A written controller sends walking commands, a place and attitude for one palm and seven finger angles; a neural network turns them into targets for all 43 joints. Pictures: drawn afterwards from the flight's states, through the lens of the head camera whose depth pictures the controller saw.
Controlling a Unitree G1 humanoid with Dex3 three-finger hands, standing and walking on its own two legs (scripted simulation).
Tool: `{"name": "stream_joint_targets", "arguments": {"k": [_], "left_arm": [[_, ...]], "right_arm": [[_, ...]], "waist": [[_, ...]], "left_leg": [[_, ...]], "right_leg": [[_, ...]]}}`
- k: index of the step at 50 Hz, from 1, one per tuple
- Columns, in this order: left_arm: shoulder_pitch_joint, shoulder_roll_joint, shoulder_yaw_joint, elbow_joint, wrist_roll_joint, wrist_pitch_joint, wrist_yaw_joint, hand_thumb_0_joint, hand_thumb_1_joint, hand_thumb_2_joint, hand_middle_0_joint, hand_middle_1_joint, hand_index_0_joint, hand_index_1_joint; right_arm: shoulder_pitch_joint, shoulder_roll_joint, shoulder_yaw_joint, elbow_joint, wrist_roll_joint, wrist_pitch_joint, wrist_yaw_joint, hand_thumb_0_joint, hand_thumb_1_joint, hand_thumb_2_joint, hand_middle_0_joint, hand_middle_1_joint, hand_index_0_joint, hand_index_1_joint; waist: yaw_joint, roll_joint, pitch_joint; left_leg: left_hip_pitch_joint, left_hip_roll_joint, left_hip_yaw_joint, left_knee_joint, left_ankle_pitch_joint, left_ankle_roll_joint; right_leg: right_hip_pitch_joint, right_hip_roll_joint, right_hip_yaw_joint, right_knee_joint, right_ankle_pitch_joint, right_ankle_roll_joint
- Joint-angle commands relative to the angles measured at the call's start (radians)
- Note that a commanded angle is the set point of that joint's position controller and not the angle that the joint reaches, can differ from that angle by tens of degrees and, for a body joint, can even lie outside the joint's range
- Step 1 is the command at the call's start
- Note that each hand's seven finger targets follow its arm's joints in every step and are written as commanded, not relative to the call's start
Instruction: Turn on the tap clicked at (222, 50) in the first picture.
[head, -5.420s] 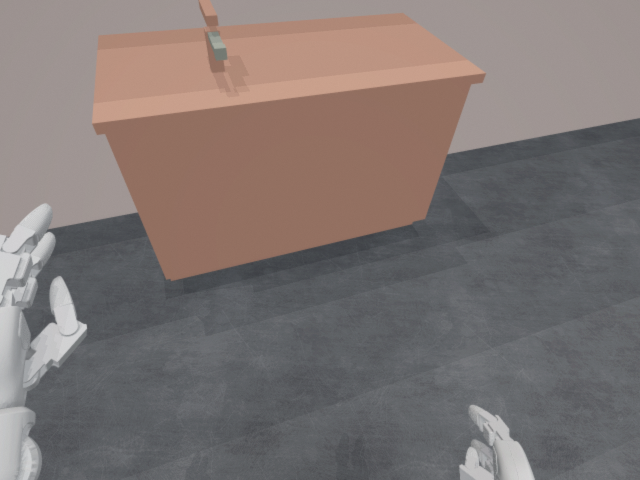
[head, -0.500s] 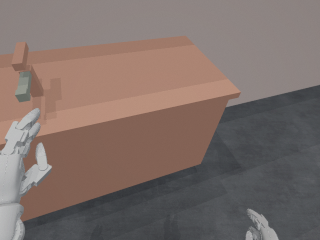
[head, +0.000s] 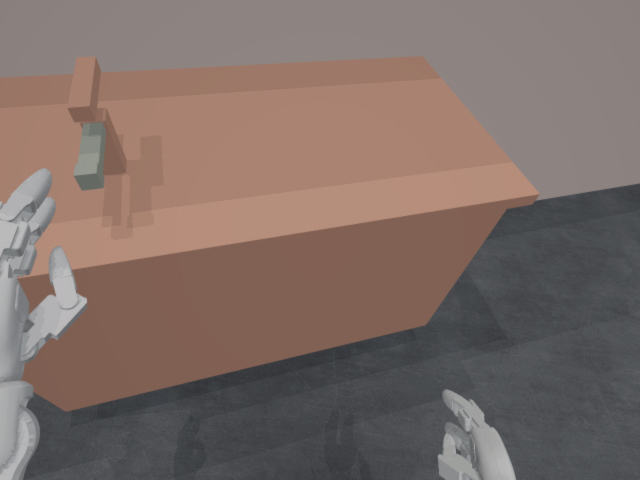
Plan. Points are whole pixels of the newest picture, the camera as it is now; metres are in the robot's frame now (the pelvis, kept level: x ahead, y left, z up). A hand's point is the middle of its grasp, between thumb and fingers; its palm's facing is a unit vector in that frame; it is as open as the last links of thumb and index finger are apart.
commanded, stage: come to a stop and stand still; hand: left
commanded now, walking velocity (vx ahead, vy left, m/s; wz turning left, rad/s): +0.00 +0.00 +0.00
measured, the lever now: (89, 176) +0.45 +0.38 +0.07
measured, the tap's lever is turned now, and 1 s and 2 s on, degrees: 0 0 0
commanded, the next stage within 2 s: look again from close up in 0.66 s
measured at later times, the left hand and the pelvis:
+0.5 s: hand (115, 274) +0.25 +0.23 +0.16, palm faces +0.38 -0.85 -0.37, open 7.4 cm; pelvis +0.03 -0.02 +0.00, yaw +0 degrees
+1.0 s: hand (101, 297) +0.23 +0.24 +0.15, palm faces +0.39 -0.85 -0.35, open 7.4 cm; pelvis +0.02 -0.01 +0.00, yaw +1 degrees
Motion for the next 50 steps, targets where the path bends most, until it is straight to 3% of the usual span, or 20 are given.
{"name": "stream_joint_targets", "arguments": {"k": [1, 6, 11, 14, 17, 19, 20, 24, 28, 33, 34, 36, 39, 46, 50], "left_arm": [[-0.063, 0.149, 0.094, -0.237, -0.007, -0.086, 0.018, 0.000, 0.900, 0.900, -0.200, -0.300, -0.200, -0.300], [-0.032, 0.124, 0.077, -0.139, -0.017, -0.065, 0.010, 0.000, 0.900, 0.900, -0.200, -0.300, -0.200, -0.300], [-0.046, 0.146, 0.087, -0.192, -0.024, -0.060, 0.008, 0.000, 0.900, 0.900, -0.200, -0.300, -0.200, -0.300], [-0.041, 0.187, 0.119, -0.235, -0.030, -0.061, 0.014, 0.000, 0.900, 0.900, -0.200, -0.300, -0.200, -0.300], [-0.021, 0.168, 0.109, -0.244, -0.036, -0.062, 0.018, 0.000, 0.900, 0.900, -0.200, -0.300, -0.200, -0.300], [-0.004, 0.196, 0.136, -0.253, -0.038, -0.061, 0.022, 0.000, 0.900, 0.900, -0.200, -0.300, -0.200, -0.300], [0.000, 0.172, 0.117, -0.249, -0.039, -0.062, 0.022, 0.000, 0.900, 0.900, -0.200, -0.300, -0.200, -0.300], [0.044, 0.165, 0.121, -0.185, -0.044, -0.051, 0.022, 0.000, 0.900, 0.900, -0.200, -0.300, -0.200, -0.300], [0.021, 0.142, 0.090, -0.148, -0.045, -0.045, 0.019, 0.000, 0.900, 0.900, -0.200, -0.300, -0.200, -0.300], [-0.042, 0.144, 0.071, -0.152, -0.041, -0.045, 0.019, 0.000, 0.900, 0.900, -0.200, -0.300, -0.200, -0.300], [-0.063, 0.173, 0.091, -0.178, -0.039, -0.046, 0.022, 0.000, 0.900, 0.900, -0.200, -0.300, -0.200, -0.300], [-0.057, 0.155, 0.076, -0.164, -0.038, -0.049, 0.022, 0.000, 0.900, 0.900, -0.200, -0.300, -0.200, -0.300], [-0.057, 0.184, 0.103, -0.191, -0.037, -0.051, 0.023, 0.000, 0.900, 0.900, -0.200, -0.300, -0.200, -0.300], [-0.001, 0.157, 0.091, -0.186, -0.042, -0.050, 0.018, 0.000, 0.900, 0.900, -0.200, -0.300, -0.200, -0.300], [0.008, 0.148, 0.082, -0.168, -0.042, -0.045, 0.016, 0.000, 0.900, 0.900, -0.200, -0.300, -0.200, -0.300]], "right_arm": [[-0.078, -0.160, -0.079, -0.146, 0.004, -0.049, -0.014, 0.000, -0.900, -0.900, 0.200, 0.300, 0.200, 0.300], [-0.075, -0.166, -0.085, -0.134, 0.015, -0.016, -0.016, 0.000, -0.900, -0.900, 0.200, 0.300, 0.200, 0.300], [-0.092, -0.164, -0.087, -0.157, 0.021, 0.011, -0.023, 0.000, -0.900, -0.900, 0.200, 0.300, 0.200, 0.300], [-0.112, -0.164, -0.084, -0.171, 0.019, 0.016, -0.028, 0.000, -0.900, -0.900, 0.200, 0.300, 0.200, 0.300], [-0.101, -0.164, -0.087, -0.174, 0.022, 0.021, -0.029, 0.000, -0.900, -0.900, 0.200, 0.300, 0.200, 0.300], [-0.107, -0.167, -0.088, -0.175, 0.020, 0.022, -0.034, 0.000, -0.900, -0.900, 0.200, 0.300, 0.200, 0.300], [-0.098, -0.164, -0.088, -0.172, 0.023, 0.024, -0.034, 0.000, -0.900, -0.900, 0.200, 0.300, 0.200, 0.300], [-0.100, -0.172, -0.093, -0.169, 0.024, 0.034, -0.037, 0.000, -0.900, -0.900, 0.200, 0.300, 0.200, 0.300], [-0.099, -0.171, -0.092, -0.165, 0.028, 0.042, -0.038, 0.000, -0.900, -0.900, 0.200, 0.300, 0.200, 0.300], [-0.103, -0.172, -0.090, -0.162, 0.028, 0.042, -0.043, 0.000, -0.900, -0.900, 0.200, 0.300, 0.200, 0.300], [-0.116, -0.175, -0.091, -0.163, 0.027, 0.040, -0.046, 0.000, -0.900, -0.900, 0.200, 0.300, 0.200, 0.300], [-0.107, -0.168, -0.087, -0.163, 0.026, 0.040, -0.046, 0.000, -0.900, -0.900, 0.200, 0.300, 0.200, 0.300], [-0.110, -0.173, -0.091, -0.164, 0.025, 0.037, -0.047, 0.000, -0.900, -0.900, 0.200, 0.300, 0.200, 0.300], [-0.094, -0.170, -0.092, -0.162, 0.028, 0.037, -0.041, 0.000, -0.900, -0.900, 0.200, 0.300, 0.200, 0.300], [-0.099, -0.169, -0.088, -0.161, 0.029, 0.037, -0.042, 0.000, -0.900, -0.900, 0.200, 0.300, 0.200, 0.300]], "waist": [[-0.015, 0.144, -0.233], [-0.020, 0.121, -0.213], [-0.020, 0.117, -0.250], [-0.016, 0.127, -0.254], [-0.019, 0.130, -0.261], [-0.017, 0.139, -0.270], [-0.021, 0.140, -0.275], [-0.019, 0.111, -0.256], [-0.024, 0.077, -0.214], [-0.025, 0.076, -0.174], [-0.024, 0.106, -0.172], [-0.024, 0.098, -0.162], [-0.023, 0.117, -0.176], [-0.023, 0.109, -0.209], [-0.022, 0.098, -0.182]], "left_leg": [[0.078, 0.114, -0.107, -0.099, 0.070, -0.068], [0.101, 0.106, -0.085, -0.067, 0.243, -0.101], [0.116, 0.099, -0.068, -0.035, 0.326, -0.095], [0.110, 0.087, -0.058, -0.022, 0.310, -0.085], [0.103, 0.083, -0.057, -0.013, 0.308, -0.078], [0.116, 0.084, -0.055, -0.004, 0.323, -0.076], [0.111, 0.086, -0.059, -0.001, 0.339, -0.077], [0.098, 0.084, -0.052, 0.005, 0.298, -0.069], [0.080, 0.082, -0.054, -0.015, 0.199, -0.060], [0.065, 0.070, -0.057, -0.045, 0.084, -0.054], [0.066, 0.067, -0.053, -0.051, 0.072, -0.054], [0.056, 0.066, -0.058, -0.062, 0.042, -0.052], [0.061, 0.062, -0.056, -0.069, 0.038, -0.054], [0.063, 0.069, -0.064, -0.072, 0.098, -0.058], [0.045, 0.077, -0.074, -0.092, 0.059, -0.058]], "right_leg": [[0.090, 0.013, 0.004, -0.008, 0.081, -0.027], [0.063, 0.009, -0.009, -0.014, 0.133, -0.023], [0.096, 0.000, -0.007, -0.004, 0.205, -0.024], [0.107, -0.012, 0.004, -0.012, 0.236, -0.027], [0.123, -0.017, 0.008, -0.009, 0.253, -0.027], [0.120, -0.021, 0.011, -0.009, 0.272, -0.028], [0.131, -0.022, 0.007, -0.001, 0.277, -0.029], [0.120, -0.033, 0.021, -0.022, 0.288, -0.028], [0.082, -0.034, 0.031, -0.054, 0.213, -0.023], [0.054, -0.029, 0.035, -0.096, 0.101, -0.020], [0.053, -0.029, 0.035, -0.098, 0.089, -0.020], [0.056, -0.026, 0.033, -0.107, 0.059, -0.021], [0.068, -0.021, 0.028, -0.109, 0.053, -0.020], [0.106, -0.012, 0.013, -0.084, 0.103, -0.017], [0.094, -0.009, 0.010, -0.088, 0.072, -0.014]]}}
